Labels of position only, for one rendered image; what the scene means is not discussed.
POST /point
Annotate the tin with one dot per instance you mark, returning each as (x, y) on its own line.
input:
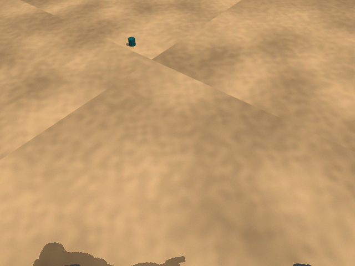
(131, 41)

